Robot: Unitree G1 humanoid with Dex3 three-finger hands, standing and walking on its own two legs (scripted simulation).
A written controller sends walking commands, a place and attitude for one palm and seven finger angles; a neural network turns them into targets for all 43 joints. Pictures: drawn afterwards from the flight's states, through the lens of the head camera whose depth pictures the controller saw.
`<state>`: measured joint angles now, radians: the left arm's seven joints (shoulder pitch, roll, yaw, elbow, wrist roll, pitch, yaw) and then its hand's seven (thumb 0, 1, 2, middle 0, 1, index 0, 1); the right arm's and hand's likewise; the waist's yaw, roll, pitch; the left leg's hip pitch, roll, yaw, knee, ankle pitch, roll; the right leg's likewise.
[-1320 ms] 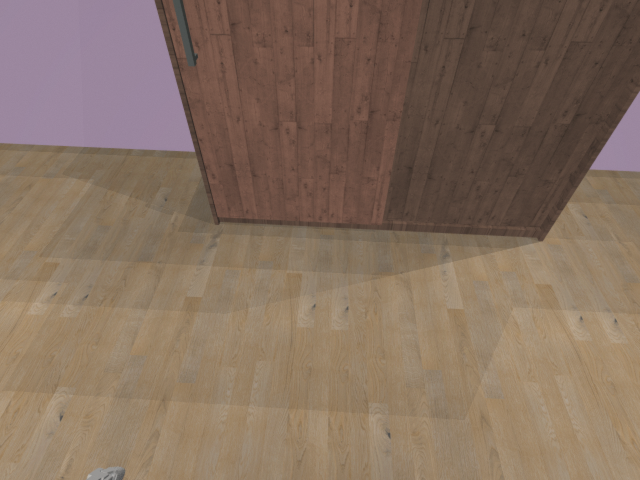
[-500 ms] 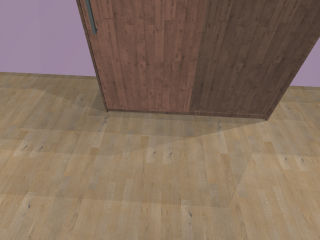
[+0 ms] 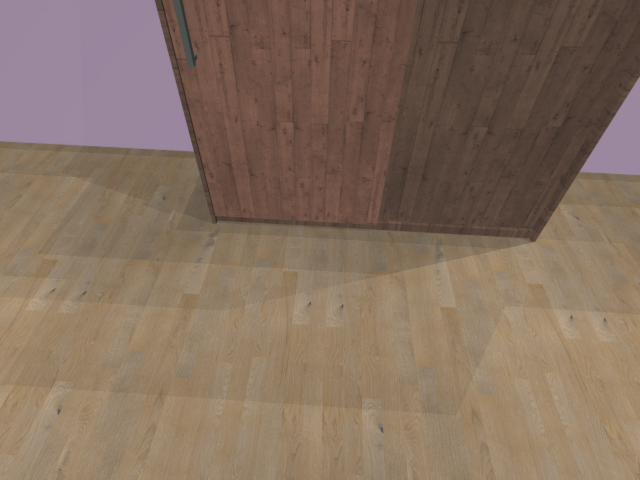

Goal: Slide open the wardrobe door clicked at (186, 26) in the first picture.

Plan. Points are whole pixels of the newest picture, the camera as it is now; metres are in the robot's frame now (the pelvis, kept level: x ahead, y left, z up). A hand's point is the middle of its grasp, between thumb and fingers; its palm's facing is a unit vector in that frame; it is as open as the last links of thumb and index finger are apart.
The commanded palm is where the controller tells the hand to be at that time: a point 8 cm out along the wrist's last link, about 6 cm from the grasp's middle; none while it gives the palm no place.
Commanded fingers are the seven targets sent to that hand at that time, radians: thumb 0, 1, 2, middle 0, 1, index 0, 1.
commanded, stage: look at it before walking up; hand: left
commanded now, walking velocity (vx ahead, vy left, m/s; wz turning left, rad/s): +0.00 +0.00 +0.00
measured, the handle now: (181, 6) +1.25 +0.47 +0.12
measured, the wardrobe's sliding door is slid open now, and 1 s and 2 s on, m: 0.00 0.00 0.00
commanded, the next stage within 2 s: walk to a spot facing it in 0.12 s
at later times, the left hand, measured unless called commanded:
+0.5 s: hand out of the picture +0.06 +0.24 -0.17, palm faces +0.08 -0.95 -0.29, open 7.4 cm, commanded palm none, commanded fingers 0.00 0.90 0.90 -0.20 -0.30 -0.20 -0.30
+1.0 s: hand out of the picture +0.15 +0.26 -0.17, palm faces +0.32 -0.92 -0.21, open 7.4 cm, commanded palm none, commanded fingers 0.00 0.90 0.90 -0.20 -0.30 -0.20 -0.30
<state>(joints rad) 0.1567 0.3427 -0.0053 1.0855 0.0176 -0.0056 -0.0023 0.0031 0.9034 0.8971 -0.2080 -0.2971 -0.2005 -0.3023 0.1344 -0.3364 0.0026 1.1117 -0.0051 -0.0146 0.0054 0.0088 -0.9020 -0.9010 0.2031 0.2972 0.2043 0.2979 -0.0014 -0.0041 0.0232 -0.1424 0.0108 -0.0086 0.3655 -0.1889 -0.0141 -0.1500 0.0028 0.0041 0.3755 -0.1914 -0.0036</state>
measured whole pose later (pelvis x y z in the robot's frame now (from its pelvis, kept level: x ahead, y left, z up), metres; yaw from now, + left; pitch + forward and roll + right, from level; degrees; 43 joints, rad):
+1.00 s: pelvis +0.13 +0.04 -0.01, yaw +21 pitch +2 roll +1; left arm 0.18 0.21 0.07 0.95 0.03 0.01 -0.03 0.01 0.91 0.90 -0.20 -0.30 -0.19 -0.30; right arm 0.43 -0.15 -0.04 1.06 -0.02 -0.05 0.00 0.01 -0.90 -0.90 0.20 0.30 0.21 0.30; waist -0.06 -0.02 0.02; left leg -0.06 -0.05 -0.09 0.35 -0.32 0.03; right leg -0.54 -0.09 -0.04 0.76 -0.27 0.08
